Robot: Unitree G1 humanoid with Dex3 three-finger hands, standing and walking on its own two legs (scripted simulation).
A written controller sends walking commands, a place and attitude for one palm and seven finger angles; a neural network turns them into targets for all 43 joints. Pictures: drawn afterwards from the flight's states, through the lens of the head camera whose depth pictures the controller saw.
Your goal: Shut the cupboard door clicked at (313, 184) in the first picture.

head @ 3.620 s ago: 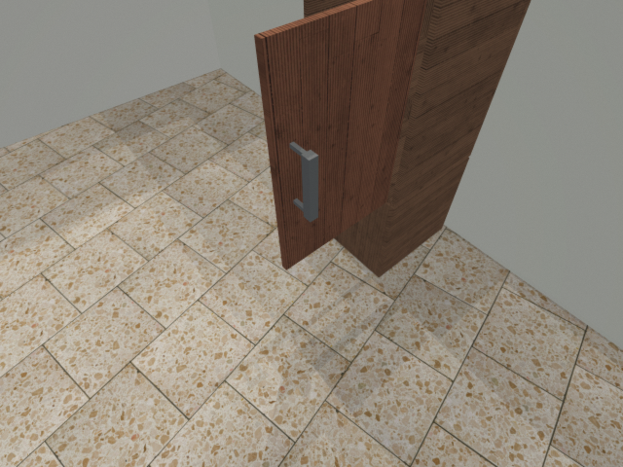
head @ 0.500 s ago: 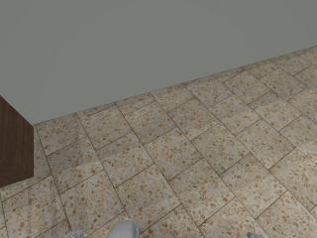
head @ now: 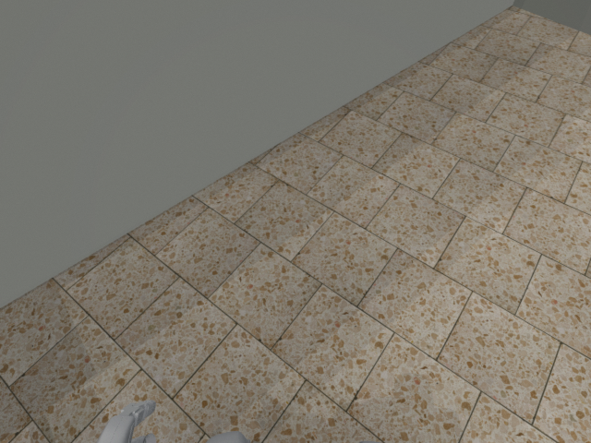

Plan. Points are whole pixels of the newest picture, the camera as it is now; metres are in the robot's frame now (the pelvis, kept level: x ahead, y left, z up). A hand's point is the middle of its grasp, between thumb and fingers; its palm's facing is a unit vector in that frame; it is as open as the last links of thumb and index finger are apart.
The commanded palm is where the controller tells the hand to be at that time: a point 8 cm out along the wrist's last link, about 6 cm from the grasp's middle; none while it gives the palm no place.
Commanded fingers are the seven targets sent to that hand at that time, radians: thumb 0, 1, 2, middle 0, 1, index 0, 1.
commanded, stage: walk around to get in front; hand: left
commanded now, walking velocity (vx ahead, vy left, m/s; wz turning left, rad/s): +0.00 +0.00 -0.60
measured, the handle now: out of the picture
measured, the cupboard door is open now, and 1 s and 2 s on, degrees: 90 90 90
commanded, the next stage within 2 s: walk to a spot facing it in 1.70 s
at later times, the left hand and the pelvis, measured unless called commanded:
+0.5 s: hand (187, 416) +0.17 +0.19 -0.15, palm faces -0.25 -0.95 -0.18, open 7.4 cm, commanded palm none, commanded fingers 0.00 0.90 0.90 -0.20 -0.30 -0.20 -0.30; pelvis +0.02 +0.01 +0.02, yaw -17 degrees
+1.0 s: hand (257, 379) +0.22 +0.08 -0.15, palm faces -0.53 -0.82 -0.20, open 7.4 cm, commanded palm none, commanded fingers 0.00 0.90 0.90 -0.20 -0.30 -0.20 -0.30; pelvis +0.10 -0.07 +0.02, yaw -35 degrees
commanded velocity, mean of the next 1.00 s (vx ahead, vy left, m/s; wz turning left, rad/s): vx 0.15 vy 0.00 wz -0.58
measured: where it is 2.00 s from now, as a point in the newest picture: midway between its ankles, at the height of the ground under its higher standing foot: (430, 372)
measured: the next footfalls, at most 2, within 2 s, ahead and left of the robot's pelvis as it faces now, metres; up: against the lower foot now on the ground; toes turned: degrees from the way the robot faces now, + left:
left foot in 0.34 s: +0.09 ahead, +0.11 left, +0.00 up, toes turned -9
right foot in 0.70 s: +0.00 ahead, -0.14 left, +0.00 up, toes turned -31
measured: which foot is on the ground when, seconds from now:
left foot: up 0.00-0.32, down 0.34-0.70, up 0.72-1.00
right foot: down 0.00-0.34, up 0.36-0.68, down 0.70-1.00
